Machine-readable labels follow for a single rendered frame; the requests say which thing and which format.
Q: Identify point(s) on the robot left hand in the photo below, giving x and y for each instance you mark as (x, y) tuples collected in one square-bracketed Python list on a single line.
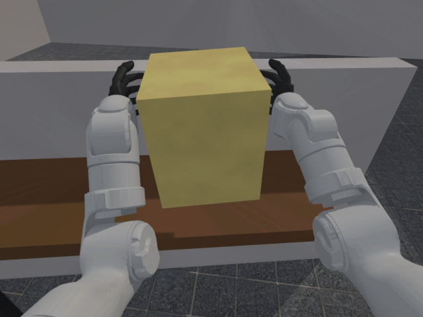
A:
[(120, 81)]

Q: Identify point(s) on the carton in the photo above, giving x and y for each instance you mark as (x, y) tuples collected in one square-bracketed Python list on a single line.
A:
[(204, 115)]

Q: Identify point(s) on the robot right upper arm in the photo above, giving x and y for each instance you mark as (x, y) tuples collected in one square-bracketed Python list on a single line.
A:
[(359, 241)]

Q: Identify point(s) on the robot left upper arm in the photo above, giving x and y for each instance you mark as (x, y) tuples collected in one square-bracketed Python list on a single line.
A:
[(115, 259)]

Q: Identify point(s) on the robot left forearm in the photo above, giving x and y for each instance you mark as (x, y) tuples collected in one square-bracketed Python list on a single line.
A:
[(113, 161)]

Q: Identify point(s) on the table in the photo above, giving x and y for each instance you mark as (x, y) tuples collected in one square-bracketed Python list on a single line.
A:
[(42, 211)]

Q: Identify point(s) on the robot right forearm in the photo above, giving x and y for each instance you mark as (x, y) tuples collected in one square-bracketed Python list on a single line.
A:
[(330, 176)]

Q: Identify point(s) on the robot right hand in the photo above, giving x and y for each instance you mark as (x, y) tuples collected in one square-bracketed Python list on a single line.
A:
[(282, 80)]

